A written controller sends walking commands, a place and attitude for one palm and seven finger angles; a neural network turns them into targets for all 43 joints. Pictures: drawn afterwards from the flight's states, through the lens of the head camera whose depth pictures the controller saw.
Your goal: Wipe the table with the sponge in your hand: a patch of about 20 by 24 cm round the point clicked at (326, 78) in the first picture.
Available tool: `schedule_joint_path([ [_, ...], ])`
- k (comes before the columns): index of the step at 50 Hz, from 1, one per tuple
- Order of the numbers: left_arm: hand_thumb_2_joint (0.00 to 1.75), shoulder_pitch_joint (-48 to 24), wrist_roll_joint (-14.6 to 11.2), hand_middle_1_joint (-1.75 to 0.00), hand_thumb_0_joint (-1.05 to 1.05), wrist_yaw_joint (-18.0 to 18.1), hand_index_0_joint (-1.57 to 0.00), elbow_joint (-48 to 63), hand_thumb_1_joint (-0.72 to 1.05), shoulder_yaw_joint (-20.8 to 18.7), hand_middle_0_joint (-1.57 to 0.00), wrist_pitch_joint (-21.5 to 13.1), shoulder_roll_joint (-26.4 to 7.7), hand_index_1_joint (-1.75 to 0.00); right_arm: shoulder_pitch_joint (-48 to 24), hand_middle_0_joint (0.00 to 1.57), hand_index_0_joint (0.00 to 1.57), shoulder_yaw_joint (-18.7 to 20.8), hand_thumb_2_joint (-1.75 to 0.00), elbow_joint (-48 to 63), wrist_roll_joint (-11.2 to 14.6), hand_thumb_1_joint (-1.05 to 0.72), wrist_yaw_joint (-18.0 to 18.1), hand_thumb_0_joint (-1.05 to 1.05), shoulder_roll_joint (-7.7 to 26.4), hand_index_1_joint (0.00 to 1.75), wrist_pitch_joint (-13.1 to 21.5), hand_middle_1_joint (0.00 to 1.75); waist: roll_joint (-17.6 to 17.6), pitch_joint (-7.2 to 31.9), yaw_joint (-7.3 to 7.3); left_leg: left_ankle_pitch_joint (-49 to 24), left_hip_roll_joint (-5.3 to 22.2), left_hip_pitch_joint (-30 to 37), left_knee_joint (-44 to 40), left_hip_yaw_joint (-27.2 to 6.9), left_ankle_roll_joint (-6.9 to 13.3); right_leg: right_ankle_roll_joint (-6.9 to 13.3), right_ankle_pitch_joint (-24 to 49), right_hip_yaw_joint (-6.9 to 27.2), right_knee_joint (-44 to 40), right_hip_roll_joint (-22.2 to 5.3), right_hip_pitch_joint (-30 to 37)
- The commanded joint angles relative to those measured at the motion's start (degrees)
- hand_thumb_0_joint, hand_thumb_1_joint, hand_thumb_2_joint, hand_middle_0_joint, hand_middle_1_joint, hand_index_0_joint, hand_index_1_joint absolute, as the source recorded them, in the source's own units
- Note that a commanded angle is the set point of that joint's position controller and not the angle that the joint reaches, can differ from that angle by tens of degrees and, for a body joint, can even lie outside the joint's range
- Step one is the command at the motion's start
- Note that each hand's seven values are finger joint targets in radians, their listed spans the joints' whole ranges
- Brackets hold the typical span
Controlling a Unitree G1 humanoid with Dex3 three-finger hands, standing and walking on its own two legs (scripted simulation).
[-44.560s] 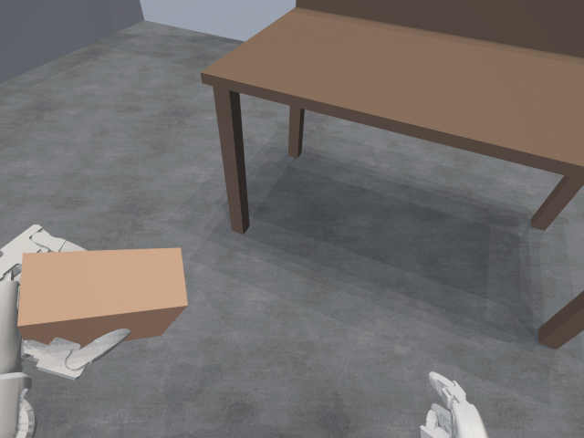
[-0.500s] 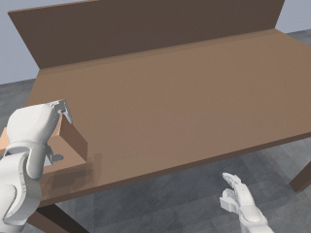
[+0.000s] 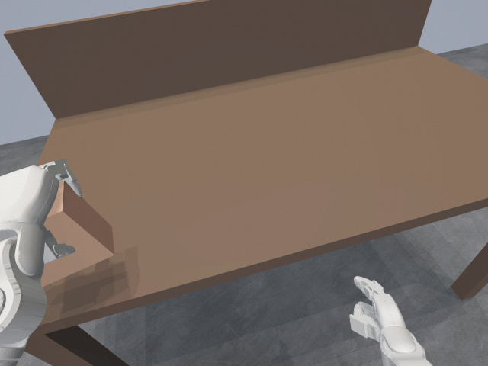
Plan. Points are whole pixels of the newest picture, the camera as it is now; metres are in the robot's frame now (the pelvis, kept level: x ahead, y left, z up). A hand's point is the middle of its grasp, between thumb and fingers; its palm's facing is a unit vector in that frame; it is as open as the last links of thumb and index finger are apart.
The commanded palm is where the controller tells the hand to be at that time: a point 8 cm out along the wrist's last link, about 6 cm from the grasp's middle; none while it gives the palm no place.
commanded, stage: move the sponge above the wiping area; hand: left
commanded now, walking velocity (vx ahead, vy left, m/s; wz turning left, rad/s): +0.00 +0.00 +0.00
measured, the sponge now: (58, 245) +0.22 +0.34 +0.11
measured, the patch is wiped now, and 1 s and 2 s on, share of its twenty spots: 0.00 0.00 0.00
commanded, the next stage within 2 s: none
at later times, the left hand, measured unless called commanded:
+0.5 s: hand (51, 236) +0.22 +0.33 +0.14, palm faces +0.05 -0.06 -1.00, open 10.3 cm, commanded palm +0.19 +0.31 +0.21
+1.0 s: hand (62, 251) +0.22 +0.34 +0.11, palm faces -0.07 -0.12 -0.99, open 10.3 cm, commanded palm +0.20 +0.33 +0.19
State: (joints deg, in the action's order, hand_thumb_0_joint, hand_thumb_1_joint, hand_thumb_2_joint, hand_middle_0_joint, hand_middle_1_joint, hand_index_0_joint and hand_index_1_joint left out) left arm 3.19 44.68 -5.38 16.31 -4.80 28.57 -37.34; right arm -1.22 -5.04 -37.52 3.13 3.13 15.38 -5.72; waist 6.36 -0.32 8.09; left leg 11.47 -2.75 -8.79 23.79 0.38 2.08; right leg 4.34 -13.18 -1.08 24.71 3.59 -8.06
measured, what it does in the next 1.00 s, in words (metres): stands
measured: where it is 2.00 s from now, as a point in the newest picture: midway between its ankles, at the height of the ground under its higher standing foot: outside the picture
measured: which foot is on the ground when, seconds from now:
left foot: down 0.00-1.00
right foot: down 0.00-1.00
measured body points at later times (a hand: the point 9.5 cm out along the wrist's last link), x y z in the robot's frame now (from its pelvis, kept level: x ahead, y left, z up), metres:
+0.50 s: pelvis -0.01 -0.01 +0.00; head -0.01 -0.06 +0.44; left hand +0.21 +0.33 +0.20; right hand +0.24 -0.21 -0.09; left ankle +0.02 +0.10 -0.74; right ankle +0.01 -0.07 -0.74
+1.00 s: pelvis +0.00 +0.01 +0.00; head +0.00 -0.03 +0.45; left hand +0.22 +0.34 +0.16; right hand +0.25 -0.19 -0.09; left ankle +0.02 +0.10 -0.74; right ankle +0.01 -0.07 -0.74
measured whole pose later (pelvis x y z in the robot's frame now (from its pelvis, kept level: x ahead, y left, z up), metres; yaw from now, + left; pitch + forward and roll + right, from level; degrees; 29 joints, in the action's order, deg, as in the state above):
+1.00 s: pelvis +0.00 +0.01 +0.00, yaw +1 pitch -2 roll +0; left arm 7.4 45.1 -8.4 8.2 -3.0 21.6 -34.9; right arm 1.7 -3.0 -36.9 3.2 4.4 17.0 -3.7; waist 6.9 -0.6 6.5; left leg 12.0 -3.7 -11.0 25.4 -0.2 3.3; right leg 3.2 -13.6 -1.6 25.5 2.7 -9.6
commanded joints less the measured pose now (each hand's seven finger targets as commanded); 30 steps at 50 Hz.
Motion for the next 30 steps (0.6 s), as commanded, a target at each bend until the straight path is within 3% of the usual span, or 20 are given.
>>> schedule_joint_path([
  [1, 1.30, -8.8, 0.5, -1.60, 0.00, -1.8, -1.20, 7.1, 0.10, -3.4, -1.20, -0.8, -10.5, -1.60, -12.5, 0.20, 0.20, 2.6, -0.90, 11.5, 0.4, -0.90, 1.1, 0.00, 5.7, 0.30, 3.7, 0.30, -3.7, 7.7, -1.75, -8.3, 1.0, 0.3, -1.6, -4.2, 0.6, -0.8, 7.1, 7.6, -4.4, -4.1, 1.3],
  [2, 1.30, -10.4, 1.1, -1.60, 0.00, -2.1, -1.20, 8.8, 0.10, -3.3, -1.20, -1.3, -10.4, -1.60, -15.5, 0.20, 0.20, 1.8, -0.90, 12.4, 0.7, -0.90, 1.2, 0.00, 4.7, 0.30, 4.7, 0.30, -3.8, 7.9, -1.74, -7.9, 1.0, 0.9, -1.1, -4.4, 0.6, 0.0, 5.6, 9.7, -4.5, -3.5, 0.5],
  [5, 1.30, -11.8, 3.7, -1.60, 0.00, -2.3, -1.20, 11.2, 0.10, -5.4, -1.20, -4.9, -14.8, -1.60, -12.3, 0.20, 0.20, 2.4, -0.90, 12.2, -0.6, -0.90, 1.8, 0.00, 5.5, 0.30, 5.0, 0.30, -3.3, 12.2, -1.41, -9.4, 0.5, 2.2, -0.5, -4.5, 1.2, -0.6, 6.7, 8.2, -3.6, -4.3, 3.1],
  [6, 1.30, -13.2, 4.7, -1.60, 0.00, -1.8, -1.20, 11.3, 0.10, -7.7, -1.20, -6.4, -17.7, -1.60, -11.7, 0.20, 0.20, 2.5, -0.90, 11.9, -0.9, -0.90, 2.1, 0.00, 5.4, 0.30, 5.1, 0.30, -3.1, 12.9, -1.15, -9.5, 0.3, 2.5, -0.3, -4.6, 1.2, -0.5, 6.1, 8.7, -3.6, -4.4, 3.3],
  [7, 1.30, -16.0, 5.1, -1.60, 0.00, -0.6, -1.20, 12.8, 0.10, -11.5, -1.20, -7.8, -21.6, -1.60, -14.1, 0.20, 0.20, 1.9, -0.90, 12.2, -0.8, -0.90, 2.4, 0.00, 4.9, 0.30, 6.0, 0.30, -2.5, 12.6, -0.58, -8.3, 0.3, 2.6, 0.1, -5.1, 1.1, 0.5, 3.4, 12.3, -4.4, -3.8, 3.1],
  [8, 1.30, -18.0, 5.3, -1.60, 0.00, 0.3, -1.20, 11.3, 0.10, -10.5, -1.20, -9.6, -19.9, -1.60, -12.0, 0.20, 0.20, 1.9, -0.90, 11.4, -1.5, -0.90, 2.8, 0.00, 4.4, 0.30, 6.4, 0.30, -2.2, 13.8, -0.77, -9.3, 0.0, 3.0, 0.7, -4.2, 1.2, 0.2, 4.6, 10.0, -3.9, -4.4, 4.2],
  [9, 1.30, -14.9, 5.3, -1.60, 0.00, 1.6, -1.20, 8.5, 0.10, -14.1, -1.20, -11.3, -22.2, -1.60, -9.8, 0.20, 0.20, 2.6, -0.90, 10.4, -1.7, -0.90, 2.8, 0.00, 4.7, 0.30, 6.5, 0.30, -2.8, 12.9, -0.31, -9.9, 0.1, 3.2, 0.5, -4.6, 1.0, 0.4, 5.1, 10.2, -4.5, -4.0, 3.5],
  [10, 1.30, -14.1, 4.9, -1.60, 0.00, 2.3, -1.20, 8.1, 0.10, -14.0, -1.20, -12.7, -21.2, -1.60, -9.3, 0.20, 0.20, 2.7, -0.90, 10.2, -1.8, -0.90, 2.5, 0.00, 4.8, 0.30, 6.3, 0.30, -1.0, 12.7, -0.14, -10.5, 0.0, 3.2, 0.2, -4.9, 0.8, 0.7, 6.2, 9.7, -4.7, -3.9, 3.9],
  [12, 1.30, -14.3, 3.9, -1.60, 0.00, 4.5, -1.20, 9.8, 0.10, -17.3, -1.20, -13.4, -23.0, -1.60, -11.4, 0.20, 0.20, 2.8, -0.90, 10.3, -1.3, -0.90, 2.1, 0.00, 4.2, 0.30, 6.8, 0.30, 2.2, 12.0, 0.96, -10.5, -0.1, 3.5, 0.1, -5.6, 0.3, 1.9, 6.0, 13.0, -5.0, -3.3, 3.5],
  [13, 1.30, -13.7, 2.9, -1.60, 0.00, 5.2, -1.20, 7.7, 0.10, -14.1, -1.20, -13.2, -18.5, -1.60, -10.1, 0.20, 0.20, 3.2, -0.90, 9.9, -1.5, -0.90, 2.0, 0.00, 4.1, 0.30, 6.7, 0.30, 2.3, 11.8, 0.33, -10.9, 0.3, 3.0, 0.5, -4.5, 0.3, 1.4, 7.7, 10.9, -4.5, -4.2, 4.0],
  [16, 1.30, -8.8, 0.9, -1.60, 0.00, 5.5, -1.20, 3.2, 0.10, -13.7, -1.20, -10.6, -16.4, -1.60, -9.0, 0.20, 0.20, 4.2, -0.90, 9.2, -0.9, -0.90, 1.0, 0.00, 5.4, 0.30, 5.8, 0.30, 1.3, 9.2, 0.11, -10.4, 0.9, 0.8, -0.2, -4.6, -0.4, 0.8, 8.9, 10.0, -4.6, -4.5, 3.1],
  [17, 1.30, -7.8, 0.2, -1.60, 0.00, 5.1, -1.20, 1.5, 0.10, -13.8, -1.20, -8.9, -16.1, -1.60, -12.2, 0.20, 0.20, 3.5, -0.90, 9.7, -0.3, -0.90, 1.0, 0.00, 5.2, 0.30, 6.1, 0.30, 0.3, 6.9, 0.39, -9.0, 0.7, 0.0, -0.1, -4.5, -0.5, 1.3, 6.9, 12.2, -5.1, -4.1, 1.9],
  [18, 1.30, -6.3, -0.3, -1.60, 0.00, 4.2, -1.20, -1.3, 0.10, -11.3, -1.20, -7.2, -13.9, -1.60, -10.5, 0.20, 0.20, 4.0, -0.90, 9.3, -0.6, -0.90, 1.0, 0.00, 6.3, 0.30, 5.6, 0.30, -2.0, 7.0, -0.25, -8.4, 1.1, -1.5, 0.0, -3.7, -0.3, 0.5, 7.4, 9.9, -4.6, -4.8, 2.4],
  [20, 1.30, -6.6, -0.4, -1.60, 0.00, 1.8, -1.20, -0.8, 0.10, -8.2, -1.20, -5.4, -12.8, -1.60, -10.5, 0.20, 0.20, 4.0, -0.90, 10.0, -0.1, -0.90, 1.1, 0.00, 6.8, 0.30, 5.0, 0.30, -5.0, 6.2, -1.35, -7.8, 0.8, -2.0, -0.2, -3.8, 0.1, -0.5, 7.7, 9.1, -4.7, -4.7, 1.5],
  [22, 1.30, -7.0, -0.2, -1.60, 0.00, 0.1, -1.20, 2.4, 0.10, -6.0, -1.20, -5.2, -11.2, -1.60, -14.1, 0.20, 0.20, 3.1, -0.90, 11.8, 0.7, -0.90, 1.2, 0.00, 5.5, 0.30, 5.9, 0.30, -5.1, 6.4, -1.46, -7.0, 0.6, -1.2, 0.1, -3.9, 0.4, -0.2, 5.2, 10.8, -4.8, -4.4, 0.6],
  [23, 1.30, -7.3, 0.4, -1.60, 0.00, -0.7, -1.20, 2.4, 0.10, -4.4, -1.20, -5.6, -11.1, -1.60, -11.7, 0.20, 0.20, 3.5, -0.90, 11.3, 0.1, -0.90, 1.5, 0.00, 6.3, 0.30, 6.0, 0.30, -4.9, 7.9, -2.06, -7.1, 0.7, -0.8, 0.4, -3.6, 0.8, -0.7, 6.3, 9.0, -4.1, -4.9, 1.2],
  [26, 1.30, -12.1, 2.5, -1.60, 0.00, -1.5, -1.20, 6.5, 0.10, -5.7, -1.20, -9.8, -14.5, -1.60, -9.9, 0.20, 0.20, 3.5, -0.90, 11.7, -0.5, -0.90, 2.5, 0.00, 5.8, 0.30, 6.4, 0.30, -6.2, 10.8, -2.37, -6.1, 0.3, 1.4, 0.4, -4.2, 1.5, -1.3, 3.5, 8.4, -4.5, -4.8, 0.9],
  [27, 1.30, -14.9, 3.0, -1.60, 0.00, -0.5, -1.20, 9.1, 0.10, -8.5, -1.20, -11.6, -17.6, -1.60, -12.6, 0.20, 0.20, 2.7, -0.90, 12.3, -0.3, -0.90, 2.8, 0.00, 4.8, 0.30, 7.5, 0.30, -5.0, 10.8, -1.92, -5.2, 0.4, 2.4, 0.7, -4.7, 1.4, -0.3, 0.3, 11.4, -5.4, -4.2, 0.2],
  [28, 1.30, -15.6, 3.8, -1.60, 0.00, 0.5, -1.20, 7.9, 0.10, -9.2, -1.20, -13.5, -17.9, -1.60, -10.1, 0.20, 0.20, 3.0, -0.90, 11.4, -1.1, -0.90, 3.4, 0.00, 4.9, 0.30, 7.8, 0.30, -4.6, 12.8, -1.66, -6.4, 0.1, 3.0, 1.3, -4.1, 1.6, -0.5, 1.3, 9.3, -4.8, -4.6, 1.5],
  [30, 1.30, -17.1, 4.8, -1.60, 0.00, 2.6, -1.20, 4.6, 0.10, -11.9, -1.20, -16.5, -19.5, -1.60, -7.6, 0.20, 0.20, 3.5, -0.90, 9.6, -1.4, -0.90, 3.6, 0.00, 5.3, 0.30, 7.6, 0.30, -3.5, 11.2, -1.64, -6.8, -0.1, 3.3, 0.3, -4.8, 1.2, -0.2, 2.0, 8.4, -5.7, -3.7, 0.3],
])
